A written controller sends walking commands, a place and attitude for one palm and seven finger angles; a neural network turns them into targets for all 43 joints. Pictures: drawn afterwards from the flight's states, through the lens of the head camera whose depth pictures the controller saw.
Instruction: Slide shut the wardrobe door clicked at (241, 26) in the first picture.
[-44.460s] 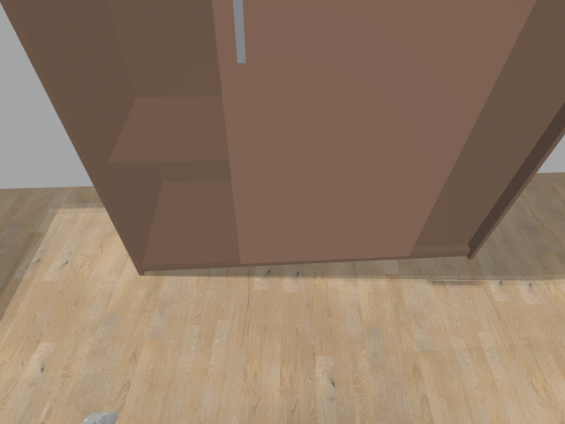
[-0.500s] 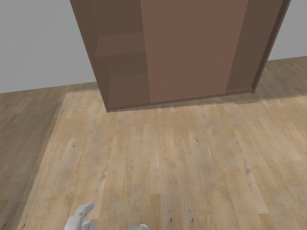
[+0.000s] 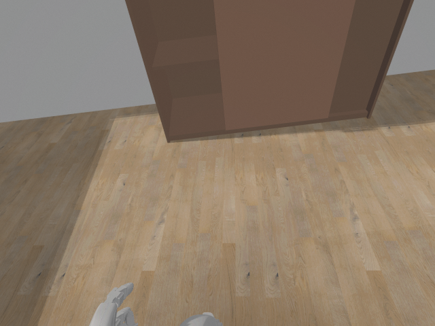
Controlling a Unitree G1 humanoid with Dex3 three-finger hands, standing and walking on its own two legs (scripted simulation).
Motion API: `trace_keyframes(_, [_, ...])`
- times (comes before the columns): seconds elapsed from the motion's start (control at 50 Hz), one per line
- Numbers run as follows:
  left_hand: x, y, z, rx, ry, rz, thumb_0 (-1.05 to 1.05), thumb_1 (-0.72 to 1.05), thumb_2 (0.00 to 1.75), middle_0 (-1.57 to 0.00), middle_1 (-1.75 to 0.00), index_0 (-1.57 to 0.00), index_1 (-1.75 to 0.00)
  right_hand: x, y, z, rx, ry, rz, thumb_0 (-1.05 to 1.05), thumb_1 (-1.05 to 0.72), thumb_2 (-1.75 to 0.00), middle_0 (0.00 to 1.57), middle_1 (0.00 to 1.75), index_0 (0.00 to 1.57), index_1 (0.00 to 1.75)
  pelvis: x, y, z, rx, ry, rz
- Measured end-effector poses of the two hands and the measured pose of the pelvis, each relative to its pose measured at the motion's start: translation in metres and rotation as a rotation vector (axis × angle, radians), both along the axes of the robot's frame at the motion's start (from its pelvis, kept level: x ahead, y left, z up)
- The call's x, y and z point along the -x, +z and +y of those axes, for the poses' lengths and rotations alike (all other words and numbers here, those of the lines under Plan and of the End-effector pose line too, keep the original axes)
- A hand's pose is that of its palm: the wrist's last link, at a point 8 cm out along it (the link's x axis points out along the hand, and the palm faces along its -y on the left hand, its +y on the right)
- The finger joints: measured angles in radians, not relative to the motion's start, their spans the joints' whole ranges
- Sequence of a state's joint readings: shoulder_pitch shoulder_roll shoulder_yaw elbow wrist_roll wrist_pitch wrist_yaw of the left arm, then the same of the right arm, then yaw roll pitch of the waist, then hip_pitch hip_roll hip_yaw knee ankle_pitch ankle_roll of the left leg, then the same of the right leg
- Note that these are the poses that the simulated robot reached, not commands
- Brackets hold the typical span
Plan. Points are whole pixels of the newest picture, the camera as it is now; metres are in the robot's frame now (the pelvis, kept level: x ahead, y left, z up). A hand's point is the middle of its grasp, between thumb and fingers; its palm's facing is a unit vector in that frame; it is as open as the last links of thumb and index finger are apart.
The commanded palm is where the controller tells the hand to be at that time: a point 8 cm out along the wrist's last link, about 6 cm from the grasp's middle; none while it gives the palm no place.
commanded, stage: stop stepping back and stand still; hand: right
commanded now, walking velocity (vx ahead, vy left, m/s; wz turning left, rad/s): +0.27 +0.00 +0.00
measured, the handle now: out of the picture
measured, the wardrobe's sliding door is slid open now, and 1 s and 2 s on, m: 0.41 0.41 0.41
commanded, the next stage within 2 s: none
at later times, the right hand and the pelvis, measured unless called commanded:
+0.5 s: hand out of the picture +0.08 -0.32 +0.24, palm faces +0.54 +0.76 -0.37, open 7.4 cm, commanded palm +0.01 -0.33 +0.25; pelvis -0.13 -0.03 +0.03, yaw +0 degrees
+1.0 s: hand out of the picture -0.05 -0.31 +0.23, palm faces +0.45 +0.80 -0.39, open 7.4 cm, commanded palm -0.14 -0.36 +0.25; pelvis -0.25 -0.05 +0.02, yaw -4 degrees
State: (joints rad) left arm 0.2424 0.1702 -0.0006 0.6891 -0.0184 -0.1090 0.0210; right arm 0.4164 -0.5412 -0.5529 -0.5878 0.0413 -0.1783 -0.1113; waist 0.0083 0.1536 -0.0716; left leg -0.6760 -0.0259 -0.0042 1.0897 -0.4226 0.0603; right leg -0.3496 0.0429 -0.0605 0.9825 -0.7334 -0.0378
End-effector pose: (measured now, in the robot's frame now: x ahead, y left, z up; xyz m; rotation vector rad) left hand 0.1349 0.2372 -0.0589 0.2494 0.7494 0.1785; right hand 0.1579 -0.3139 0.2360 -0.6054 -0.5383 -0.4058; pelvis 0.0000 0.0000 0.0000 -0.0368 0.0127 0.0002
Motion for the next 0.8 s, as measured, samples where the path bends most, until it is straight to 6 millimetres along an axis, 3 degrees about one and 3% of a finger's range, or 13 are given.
trace_keyframes(0.04, [0.014,0.005,-0.004,0.007,0.023,-0.031,0.01,0.90,0.89,-0.20,-0.30,-0.20,-0.30,0.004,0.001,-0.006,-0.035,-0.033,-0.009,0.01,-0.88,-0.90,0.22,0.30,0.21,0.30,0.010,0.007,-0.002,0.052,0.036,-0.036])
trace_keyframes(0.12, [0.042,0.003,-0.012,0.061,0.016,-0.013,0.01,0.90,0.89,-0.20,-0.30,-0.20,-0.30,0.012,0.004,-0.002,-0.083,-0.008,0.046,0.01,-0.88,-0.90,0.21,0.30,0.21,0.30,0.027,0.019,-0.006,-0.007,-0.007,-0.047])
trace_keyframes(0.24, [0.081,-0.001,-0.014,0.071,0.008,0.044,0.01,0.90,0.89,-0.20,-0.30,-0.20,-0.30,0.065,-0.006,0.010,-0.062,0.090,0.120,0.01,-0.88,-0.90,0.21,0.30,0.21,0.30,0.064,0.015,-0.013,-0.085,-0.022,-0.049])
trace_keyframes(0.38, [0.115,0.006,-0.024,-0.004,-0.002,0.043,0.01,0.90,0.89,-0.20,-0.30,-0.20,-0.30,0.115,0.006,-0.024,0.012,-0.002,0.070,0.01,-0.88,-0.90,0.22,0.30,0.22,0.30,0.102,0.013,-0.027,-0.010,-0.015,0.001])
trace_keyframes(0.46, [0.131,0.011,-0.038,0.026,0.015,-0.019,0.01,0.90,0.89,-0.20,-0.30,-0.20,-0.30,0.124,0.012,-0.040,-0.069,-0.078,0.024,0.01,-0.88,-0.90,0.21,0.30,0.21,0.30,0.122,0.023,-0.033,0.047,0.017,-0.060])
trace_keyframes(0.52, [0.146,0.009,-0.048,0.086,0.001,-0.003,0.01,0.90,0.89,-0.20,-0.30,-0.20,-0.30,0.129,0.011,-0.034,-0.112,-0.048,0.059,0.01,-0.88,-0.90,0.21,0.30,0.21,0.30,0.134,0.030,-0.034,0.006,-0.008,-0.065])
trace_keyframes(0.6, [0.161,-0.003,-0.052,0.113,-0.031,0.004,0.01,0.90,0.89,-0.21,-0.30,-0.20,-0.30,0.153,0.002,-0.015,-0.078,0.040,0.099,0.01,-0.89,-0.90,0.21,0.30,0.21,0.30,0.159,0.017,-0.034,-0.055,-0.033,-0.069])
trace_keyframes(0.66, [0.175,-0.004,-0.049,0.101,-0.025,0.018,0.01,0.90,0.89,-0.21,-0.30,-0.20,-0.30,0.178,-0.005,-0.011,-0.068,0.081,0.121,0.01,-0.88,-0.90,0.21,0.30,0.21,0.30,0.177,0.011,-0.035,-0.081,-0.029,-0.065])
trace_keyframes(0.8, [0.212,0.002,-0.048,0.014,-0.021,0.039,0.01,0.90,0.89,-0.20,-0.30,-0.20,-0.30,0.223,0.003,-0.039,-0.017,-0.007,0.069,0.01,-0.88,-0.90,0.22,0.30,0.22,0.30,0.210,0.010,-0.042,-0.014,-0.016,0.003])
